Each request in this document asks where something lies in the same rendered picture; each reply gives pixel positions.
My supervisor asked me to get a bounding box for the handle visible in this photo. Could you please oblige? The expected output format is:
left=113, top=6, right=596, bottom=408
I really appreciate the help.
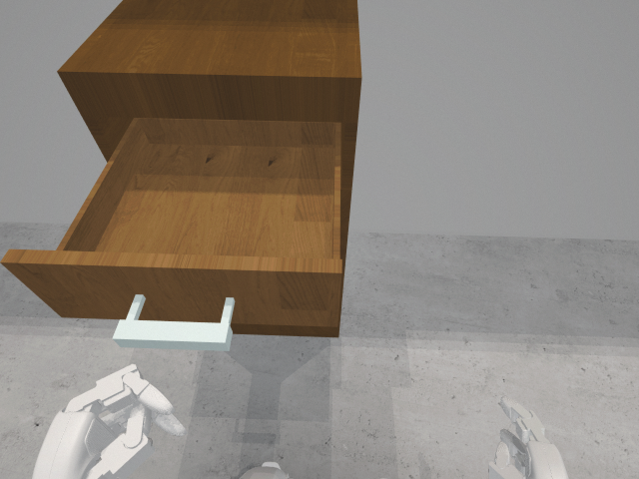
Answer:
left=112, top=294, right=235, bottom=351

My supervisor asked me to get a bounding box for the cabinet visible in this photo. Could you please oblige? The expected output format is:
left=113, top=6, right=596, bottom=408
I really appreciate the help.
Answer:
left=57, top=0, right=361, bottom=337

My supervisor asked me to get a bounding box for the left robot hand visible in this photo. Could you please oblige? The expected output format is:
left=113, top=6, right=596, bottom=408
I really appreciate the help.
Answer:
left=32, top=364, right=188, bottom=479

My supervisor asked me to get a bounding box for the drawer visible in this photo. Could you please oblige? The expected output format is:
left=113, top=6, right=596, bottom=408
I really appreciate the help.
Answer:
left=0, top=118, right=342, bottom=327

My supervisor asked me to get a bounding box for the right robot hand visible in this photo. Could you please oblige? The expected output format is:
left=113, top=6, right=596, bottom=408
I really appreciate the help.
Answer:
left=489, top=396, right=569, bottom=479

